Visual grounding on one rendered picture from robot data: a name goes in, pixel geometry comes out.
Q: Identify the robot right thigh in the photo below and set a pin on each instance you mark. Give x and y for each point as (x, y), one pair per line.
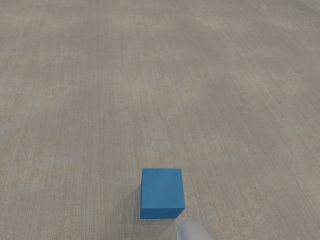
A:
(191, 230)

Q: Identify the carton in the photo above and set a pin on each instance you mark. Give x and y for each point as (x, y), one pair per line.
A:
(162, 193)

